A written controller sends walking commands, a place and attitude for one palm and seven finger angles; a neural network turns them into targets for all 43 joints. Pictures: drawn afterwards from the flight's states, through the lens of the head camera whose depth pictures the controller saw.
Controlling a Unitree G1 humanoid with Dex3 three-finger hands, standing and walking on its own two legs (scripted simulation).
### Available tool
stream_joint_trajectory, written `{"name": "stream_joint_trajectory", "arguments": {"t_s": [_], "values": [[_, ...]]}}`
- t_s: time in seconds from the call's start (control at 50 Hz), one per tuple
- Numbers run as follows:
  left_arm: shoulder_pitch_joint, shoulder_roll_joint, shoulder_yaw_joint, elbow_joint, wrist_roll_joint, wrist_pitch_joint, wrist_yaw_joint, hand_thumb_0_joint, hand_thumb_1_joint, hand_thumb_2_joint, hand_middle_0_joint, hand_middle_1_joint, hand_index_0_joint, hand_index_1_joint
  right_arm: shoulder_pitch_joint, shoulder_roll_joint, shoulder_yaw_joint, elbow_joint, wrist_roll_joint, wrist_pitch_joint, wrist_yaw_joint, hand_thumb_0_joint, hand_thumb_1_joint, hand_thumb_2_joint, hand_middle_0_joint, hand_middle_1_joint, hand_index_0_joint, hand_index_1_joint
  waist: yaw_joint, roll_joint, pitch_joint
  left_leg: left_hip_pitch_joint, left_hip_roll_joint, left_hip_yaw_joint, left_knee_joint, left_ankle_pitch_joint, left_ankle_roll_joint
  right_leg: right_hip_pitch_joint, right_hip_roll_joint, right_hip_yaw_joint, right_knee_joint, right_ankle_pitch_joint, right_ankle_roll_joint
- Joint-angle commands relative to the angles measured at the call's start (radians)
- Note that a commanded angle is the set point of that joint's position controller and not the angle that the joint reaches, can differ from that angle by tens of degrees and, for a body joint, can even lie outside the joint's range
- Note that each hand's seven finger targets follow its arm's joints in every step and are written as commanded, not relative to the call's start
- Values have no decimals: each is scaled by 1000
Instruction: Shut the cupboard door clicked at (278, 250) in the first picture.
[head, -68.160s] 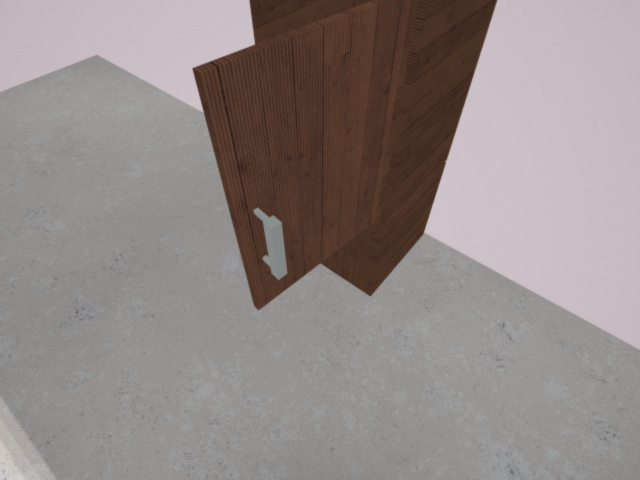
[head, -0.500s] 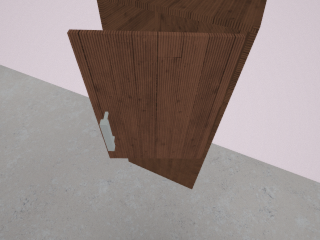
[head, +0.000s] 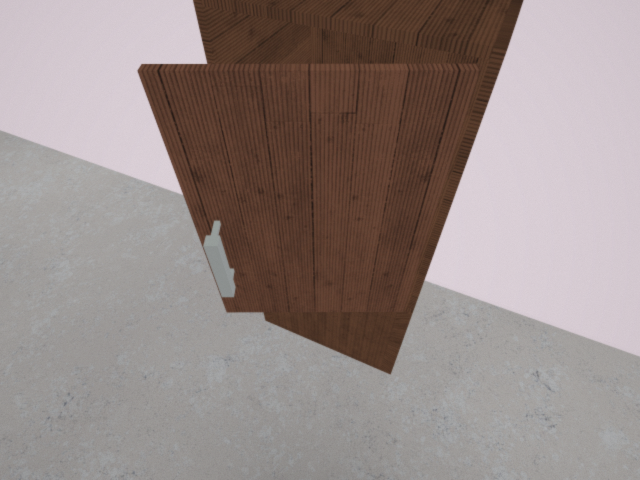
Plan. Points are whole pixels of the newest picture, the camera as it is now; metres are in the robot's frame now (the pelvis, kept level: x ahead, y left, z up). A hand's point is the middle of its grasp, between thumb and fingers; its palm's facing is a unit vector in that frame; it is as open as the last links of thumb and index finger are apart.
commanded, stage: come to a stop and stand still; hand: left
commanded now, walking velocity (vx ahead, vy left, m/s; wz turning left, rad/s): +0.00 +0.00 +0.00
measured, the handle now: (222, 259) +0.50 +0.22 -0.10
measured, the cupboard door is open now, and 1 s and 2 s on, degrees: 25 25 25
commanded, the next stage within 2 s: look again from close up in 0.90 s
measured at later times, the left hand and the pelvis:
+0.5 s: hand out of the picture +0.10 +0.19 -0.16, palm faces -0.01 -0.97 -0.26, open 7.4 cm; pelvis +0.04 -0.02 +0.00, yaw +0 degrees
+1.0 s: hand out of the picture +0.10 +0.18 -0.16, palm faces +0.01 -0.96 -0.26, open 7.4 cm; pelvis +0.06 -0.03 +0.01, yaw +0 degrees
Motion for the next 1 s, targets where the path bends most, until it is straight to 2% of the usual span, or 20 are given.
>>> {"name": "stream_joint_trajectory", "arguments": {"t_s": [0.0,0.06,0.12,0.16,0.22,0.54,0.7,0.72,0.84,0.92,0.98], "values": [[-14,154,27,-47,0,-33,10,0,900,900,-200,-300,-200,-300,-3,-120,-21,-38,7,-33,-9,0,-900,-900,200,300,200,300,-6,-7,-5,37,111,-146,-128,-112,11,-48,-73,108,-138,-93,-60],[-18,156,27,-32,0,-36,12,0,900,900,-200,-300,-200,-300,-11,-122,-17,-22,8,-39,-12,0,-900,-900,200,300,200,300,-2,-9,-20,55,114,-132,-108,-20,9,-13,-77,100,-128,-3,-57],[-22,154,28,-21,1,-35,13,0,900,900,-200,-300,-200,-300,-20,-116,-16,-10,9,-40,-15,0,-900,-900,200,300,200,300,2,-1,-9,61,121,-128,-107,21,10,0,-76,91,-125,46,-55],[-33,159,28,-15,0,-36,13,0,900,900,-200,-300,-200,-300,-26,-124,-14,-2,9,-41,-17,0,-900,-900,200,300,200,300,1,2,-29,74,122,-124,-100,60,7,18,-78,95,-119,89,-54],[-46,163,30,-12,1,-34,13,0,900,900,-200,-300,-200,-300,-36,-125,-13,5,8,-41,-19,0,-900,-900,200,300,200,300,4,-1,-19,80,125,-122,-98,93,6,29,-78,86,-117,126,-52],[-102,202,41,-26,0,-37,15,0,900,900,-200,-300,-200,-300,-103,-155,-17,12,6,-37,-24,0,-900,-900,200,300,200,300,5,-25,-65,148,130,-102,-72,244,-6,92,-93,82,-108,348,-53],[-112,213,43,-25,-2,-35,15,0,900,900,-200,-300,-200,-300,-116,-165,-13,19,6,-34,-27,0,-900,-900,200,300,200,300,3,-13,-87,178,136,-100,-79,277,-10,118,-92,79,-115,378,-53],[-107,210,45,-25,0,-36,15,0,900,900,-200,-300,-200,-300,-117,-159,-15,19,7,-34,-28,0,-900,-900,200,300,200,300,6,-30,-76,177,136,-97,-77,287,-9,118,-91,75,-118,398,-52],[-98,214,43,-18,-2,-35,16,0,900,900,-200,-300,-200,-300,-120,-162,-11,26,7,-30,-29,0,-900,-900,200,300,200,300,7,-23,-68,177,133,-93,-83,259,-15,129,-99,77,-134,417,-52],[-95,205,41,-13,-2,-33,15,0,900,900,-200,-300,-200,-300,-120,-153,-8,34,7,-29,-29,0,-900,-900,200,300,200,300,9,-18,-38,170,132,-96,-98,233,-15,117,-94,76,-150,374,-52],[-94,206,40,-9,-4,-33,15,0,900,900,-200,-300,-200,-300,-115,-155,-7,38,6,-27,-29,0,-900,-900,200,300,200,300,6,-13,-46,171,133,-98,-102,216,-18,120,-98,79,-156,360,-52]]}}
